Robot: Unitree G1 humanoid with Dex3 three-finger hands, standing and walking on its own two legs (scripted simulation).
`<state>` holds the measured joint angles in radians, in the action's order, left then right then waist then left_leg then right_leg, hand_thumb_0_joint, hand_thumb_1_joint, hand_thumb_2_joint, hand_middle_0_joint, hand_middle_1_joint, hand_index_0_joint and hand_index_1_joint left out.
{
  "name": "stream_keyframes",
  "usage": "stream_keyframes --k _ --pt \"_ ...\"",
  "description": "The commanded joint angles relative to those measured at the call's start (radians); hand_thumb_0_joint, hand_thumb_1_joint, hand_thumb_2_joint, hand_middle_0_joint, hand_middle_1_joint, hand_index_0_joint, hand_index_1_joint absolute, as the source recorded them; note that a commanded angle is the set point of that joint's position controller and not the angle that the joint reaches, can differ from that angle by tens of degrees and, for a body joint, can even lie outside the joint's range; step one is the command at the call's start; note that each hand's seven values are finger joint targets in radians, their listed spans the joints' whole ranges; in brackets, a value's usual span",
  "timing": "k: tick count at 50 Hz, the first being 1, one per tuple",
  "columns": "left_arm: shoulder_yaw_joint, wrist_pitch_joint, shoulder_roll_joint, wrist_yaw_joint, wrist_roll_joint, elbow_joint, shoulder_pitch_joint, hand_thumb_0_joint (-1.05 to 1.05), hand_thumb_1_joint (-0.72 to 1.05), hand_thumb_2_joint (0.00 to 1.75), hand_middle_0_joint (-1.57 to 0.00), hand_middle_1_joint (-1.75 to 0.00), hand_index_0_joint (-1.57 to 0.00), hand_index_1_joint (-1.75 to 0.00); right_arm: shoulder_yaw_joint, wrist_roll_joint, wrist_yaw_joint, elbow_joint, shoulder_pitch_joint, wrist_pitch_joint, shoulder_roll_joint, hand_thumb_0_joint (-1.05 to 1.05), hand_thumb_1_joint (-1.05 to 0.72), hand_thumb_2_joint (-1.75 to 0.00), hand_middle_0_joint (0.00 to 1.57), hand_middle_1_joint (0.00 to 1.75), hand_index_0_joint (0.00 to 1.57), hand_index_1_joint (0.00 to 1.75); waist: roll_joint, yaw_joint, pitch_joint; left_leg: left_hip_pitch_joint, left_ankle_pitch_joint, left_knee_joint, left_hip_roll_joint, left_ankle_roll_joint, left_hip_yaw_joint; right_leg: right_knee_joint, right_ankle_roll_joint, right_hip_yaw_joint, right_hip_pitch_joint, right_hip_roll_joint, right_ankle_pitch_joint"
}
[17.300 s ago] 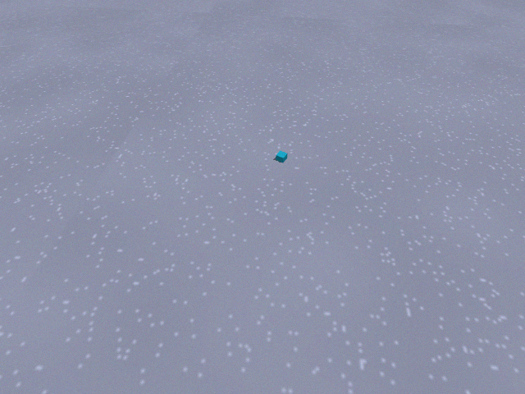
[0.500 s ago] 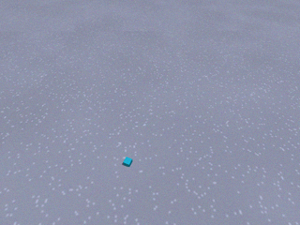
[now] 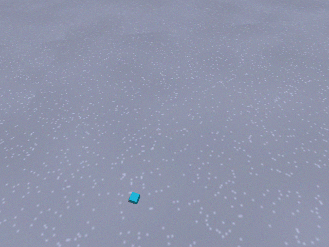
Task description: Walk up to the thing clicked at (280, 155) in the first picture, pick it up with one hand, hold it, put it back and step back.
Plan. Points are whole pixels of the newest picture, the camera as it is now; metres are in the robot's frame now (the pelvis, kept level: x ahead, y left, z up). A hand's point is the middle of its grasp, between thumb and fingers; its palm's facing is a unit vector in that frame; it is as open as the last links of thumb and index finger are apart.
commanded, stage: walk up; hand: left
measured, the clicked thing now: (134, 198) +0.54 +0.24 -0.74
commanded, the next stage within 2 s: none
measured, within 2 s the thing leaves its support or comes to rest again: neither
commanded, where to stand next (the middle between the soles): +0.16 +0.01 m, yaw +0 degrees
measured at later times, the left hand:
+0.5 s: hand out of the picture +0.15 +0.27 -0.16, palm faces +0.00 -0.94 -0.34, open 7.3 cm
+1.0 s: hand out of the picture +0.15 +0.27 -0.13, palm faces -0.01 -0.94 -0.33, open 7.3 cm
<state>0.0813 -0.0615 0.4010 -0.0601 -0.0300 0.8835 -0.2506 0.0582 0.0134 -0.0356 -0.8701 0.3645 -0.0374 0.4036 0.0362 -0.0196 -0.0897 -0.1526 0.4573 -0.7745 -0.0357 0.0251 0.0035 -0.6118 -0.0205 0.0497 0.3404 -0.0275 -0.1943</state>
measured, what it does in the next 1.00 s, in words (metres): steps on the spot: left foot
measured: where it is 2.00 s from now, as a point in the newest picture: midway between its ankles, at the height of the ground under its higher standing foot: outside the picture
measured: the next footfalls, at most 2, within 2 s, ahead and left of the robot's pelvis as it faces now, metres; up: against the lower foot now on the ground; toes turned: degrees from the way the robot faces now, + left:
left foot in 0.30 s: +0.18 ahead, +0.13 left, +0.00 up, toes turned +1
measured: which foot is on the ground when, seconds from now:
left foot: up 0.00-0.28, down 0.30-1.00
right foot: down 0.00-1.00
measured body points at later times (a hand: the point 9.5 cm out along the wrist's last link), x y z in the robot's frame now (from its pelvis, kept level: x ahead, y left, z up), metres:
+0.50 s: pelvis +0.07 +0.01 +0.00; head +0.11 +0.03 +0.44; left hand +0.15 +0.32 -0.14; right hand +0.19 -0.29 -0.11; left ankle +0.14 +0.13 -0.72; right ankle +0.06 -0.12 -0.72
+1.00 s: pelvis +0.07 +0.02 +0.02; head +0.08 +0.02 +0.47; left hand +0.15 +0.32 -0.11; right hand +0.16 -0.28 -0.10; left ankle +0.14 +0.13 -0.72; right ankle +0.06 -0.12 -0.72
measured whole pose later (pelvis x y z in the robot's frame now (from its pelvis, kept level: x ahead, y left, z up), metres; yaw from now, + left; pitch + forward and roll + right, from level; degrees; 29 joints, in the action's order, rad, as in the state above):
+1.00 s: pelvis +0.07 +0.02 +0.02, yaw +0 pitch -3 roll -1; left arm 0.01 0.00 0.36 -0.02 0.00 1.13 -0.10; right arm 0.00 0.01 -0.02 -1.15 0.07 -0.01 0.35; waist 0.00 0.01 -0.06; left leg -0.22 0.09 -0.36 -0.03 0.00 0.03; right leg -0.35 0.02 0.00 0.09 -0.01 -0.21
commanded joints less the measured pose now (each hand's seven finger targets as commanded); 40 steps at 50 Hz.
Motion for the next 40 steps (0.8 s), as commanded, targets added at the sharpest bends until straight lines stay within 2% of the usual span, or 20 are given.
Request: stream_keyframes --k 1,3,5,9,11,13,14,15,16,17,19,20,22,23,24,26,28,30,34,40 --pt "0.073 -0.020 0.300 0.038 0.035 -0.074 -0.128 0.00 0.90 0.90 -0.20 -0.30 -0.20 -0.30 0.048 -0.016 0.033 0.080 0.029 -0.022 0.211 0.00 -0.90 -0.90 0.20 0.30 0.20 0.30 -0.142 0.070 0.029 -0.405 0.065 -0.424 0.022 0.023 -0.112 0.325 -0.273 -0.509 -0.241 -0.357 -0.037" --pt "0.055 -0.018 0.256 0.045 0.031 -0.099 -0.053 0.00 0.90 0.90 -0.20 -0.30 -0.20 -0.30 0.046 -0.022 0.024 0.056 0.053 -0.017 0.200 0.00 -0.90 -0.90 0.20 0.30 0.20 0.30 -0.173 0.027 0.013 -0.366 -0.022 -0.328 -0.017 0.008 -0.092 0.323 -0.222 -0.323 -0.164 -0.262 -0.005" --pt "0.041 -0.018 0.232 0.048 0.023 -0.110 -0.042 0.00 0.90 0.90 -0.20 -0.30 -0.20 -0.30 0.045 -0.009 0.017 0.041 0.065 -0.011 0.175 0.00 -0.90 -0.90 0.20 0.30 0.20 0.30 -0.190 0.022 0.014 -0.294 -0.061 -0.244 -0.006 -0.014 -0.042 0.292 -0.210 -0.202 -0.093 -0.213 0.190" --pt "0.025 -0.008 0.214 0.062 0.016 -0.110 -0.028 0.00 0.90 0.90 -0.20 -0.30 -0.20 -0.30 0.027 -0.005 0.027 0.033 -0.013 -0.005 0.128 0.00 -0.90 -0.90 0.20 0.30 0.20 0.30 -0.208 0.043 0.083 -0.195 -0.131 0.036 -0.002 -0.037 0.010 0.161 -0.195 -0.116 -0.124 -0.204 0.529" --pt "0.017 0.005 0.218 0.066 0.030 -0.108 0.006 0.00 0.90 0.90 -0.20 -0.30 -0.20 -0.30 0.030 -0.006 0.036 0.024 -0.028 -0.005 0.127 0.00 -0.90 -0.90 0.20 0.30 0.20 0.30 -0.178 0.029 0.100 -0.118 -0.217 0.091 0.014 -0.025 0.032 0.105 -0.173 -0.114 -0.081 -0.213 0.551" --pt "0.005 0.022 0.219 0.066 0.037 -0.116 0.063 0.00 0.90 0.90 -0.20 -0.30 -0.20 -0.30 0.040 -0.003 0.040 0.012 -0.024 -0.004 0.148 0.00 -0.90 -0.90 0.20 0.30 0.20 0.30 -0.155 -0.004 0.103 0.005 -0.347 0.171 0.026 0.000 0.034 0.056 -0.139 -0.126 0.039 -0.201 0.333" --pt "-0.001 0.031 0.201 0.068 0.040 -0.111 0.061 0.00 0.90 0.90 -0.20 -0.30 -0.20 -0.30 0.045 0.000 0.043 0.014 -0.041 -0.007 0.173 0.00 -0.90 -0.90 0.20 0.30 0.20 0.30 -0.104 -0.006 0.088 0.001 -0.429 0.234 -0.003 0.012 -0.012 0.023 -0.102 -0.114 0.050 -0.162 0.216" --pt "-0.008 0.037 0.171 0.068 0.045 -0.111 0.049 0.00 0.90 0.90 -0.20 -0.30 -0.20 -0.30 0.058 0.008 0.047 0.021 -0.054 -0.012 0.236 0.00 -0.90 -0.90 0.20 0.30 0.20 0.30 0.018 0.004 0.115 0.000 -0.538 0.297 -0.142 0.053 -0.189 -0.056 -0.055 -0.082 0.071 -0.088 0.062" --pt "-0.014 0.050 0.156 0.070 0.058 -0.093 0.002 0.00 0.90 0.90 -0.20 -0.30 -0.20 -0.30 0.054 -0.001 0.046 0.045 -0.123 -0.016 0.279 0.00 -0.90 -0.90 0.20 0.30 0.20 0.30 0.089 0.042 0.131 -0.095 -0.484 0.374 -0.277 0.155 -0.373 -0.163 -0.019 -0.043 0.005 0.020 -0.160" --pt "-0.005 0.064 0.184 0.077 0.054 -0.046 -0.018 0.00 0.90 0.90 -0.20 -0.30 -0.20 -0.30 0.052 -0.009 0.044 0.042 -0.165 -0.015 0.286 0.00 -0.90 -0.90 0.20 0.30 0.20 0.30 0.139 0.041 0.140 -0.137 -0.428 0.380 -0.307 0.221 -0.417 -0.223 -0.018 -0.061 -0.062 0.023 -0.340" --pt "-0.001 0.066 0.184 0.074 0.046 -0.021 0.004 0.00 0.90 0.90 -0.20 -0.30 -0.20 -0.30 0.036 -0.003 0.048 0.036 -0.212 -0.009 0.251 0.00 -0.90 -0.90 0.20 0.30 0.20 0.30 0.154 0.044 0.128 -0.168 -0.399 0.370 -0.254 0.195 -0.340 -0.223 -0.024 -0.084 -0.059 0.012 -0.366" --pt "-0.001 0.063 0.182 0.073 0.047 -0.003 -0.013 0.00 0.90 0.90 -0.20 -0.30 -0.20 -0.30 0.032 -0.002 0.051 0.033 -0.236 -0.006 0.242 0.00 -0.90 -0.90 0.20 0.30 0.20 0.30 0.177 0.056 0.126 -0.126 -0.456 0.336 -0.230 0.176 -0.284 -0.186 -0.026 -0.069 -0.036 0.010 -0.328" --pt "-0.006 0.051 0.166 0.073 0.042 0.034 -0.043 0.00 0.90 0.90 -0.20 -0.30 -0.20 -0.30 0.022 -0.008 0.051 0.019 -0.258 0.002 0.219 0.00 -0.90 -0.90 0.20 0.30 0.20 0.30 0.173 0.076 0.155 -0.100 -0.559 0.253 -0.193 0.128 -0.213 0.029 -0.022 -0.058 -0.100 -0.002 -0.170" --pt "-0.003 0.043 0.181 0.074 0.033 0.051 -0.029 0.00 0.90 0.90 -0.20 -0.30 -0.20 -0.30 0.016 -0.014 0.047 0.013 -0.251 0.007 0.200 0.00 -0.90 -0.90 0.20 0.30 0.20 0.30 0.125 0.067 0.181 -0.114 -0.561 0.217 -0.167 0.093 -0.188 0.069 -0.027 -0.091 -0.163 -0.023 -0.017" --pt "-0.001 0.036 0.207 0.075 0.025 0.049 -0.007 0.00 0.90 0.90 -0.20 -0.30 -0.20 -0.30 0.009 -0.020 0.047 0.011 -0.240 0.009 0.184 0.00 -0.90 -0.90 0.20 0.30 0.20 0.30 0.063 0.050 0.200 -0.120 -0.528 0.189 -0.138 0.062 -0.154 0.093 -0.040 -0.153 -0.188 -0.067 0.084" --pt "-0.006 0.035 0.236 0.067 0.026 0.039 0.101 0.00 0.90 0.90 -0.20 -0.30 -0.20 -0.30 0.009 -0.025 0.044 -0.022 -0.249 0.016 0.175 0.00 -0.90 -0.90 0.20 0.30 0.20 0.30 -0.003 0.006 0.155 -0.031 -0.284 0.241 -0.075 0.021 -0.110 0.124 -0.073 -0.215 -0.031 -0.130 0.013" --pt "-0.026 0.034 0.196 0.066 0.031 0.061 0.119 0.00 0.90 0.90 -0.20 -0.30 -0.20 -0.30 0.006 -0.018 0.040 -0.043 -0.306 0.011 0.180 0.00 -0.90 -0.90 0.20 0.30 0.20 0.30 0.016 0.017 0.135 -0.022 -0.294 0.279 -0.097 0.029 -0.129 0.158 -0.043 -0.172 -0.036 -0.099 -0.021" --pt "-0.032 0.030 0.191 0.066 0.029 0.090 0.110 0.00 0.90 0.90 -0.20 -0.30 -0.20 -0.30 -0.004 -0.020 0.034 -0.063 -0.329 0.009 0.175 0.00 -0.90 -0.90 0.20 0.30 0.20 0.30 -0.022 0.025 0.126 -0.013 -0.312 0.293 -0.103 0.036 -0.121 0.191 -0.037 -0.172 -0.055 -0.101 -0.028" --pt "-0.035 0.025 0.191 0.064 0.032 0.126 0.145 0.00 0.90 0.90 -0.20 -0.30 -0.20 -0.30 -0.013 -0.023 0.030 -0.112 -0.344 0.006 0.167 0.00 -0.90 -0.90 0.20 0.30 0.20 0.30 -0.052 0.017 0.115 0.023 -0.383 0.338 -0.094 0.019 -0.098 0.249 -0.023 -0.169 -0.096 -0.110 0.043" --pt "-0.037 0.030 0.177 0.061 0.033 0.165 0.180 0.00 0.90 0.90 -0.20 -0.30 -0.20 -0.30 -0.021 -0.019 0.027 -0.170 -0.370 0.006 0.157 0.00 -0.90 -0.90 0.20 0.30 0.20 0.30 -0.070 0.023 0.091 0.040 -0.343 0.426 -0.094 -0.001 -0.095 0.336 -0.007 -0.157 -0.124 -0.106 -0.009"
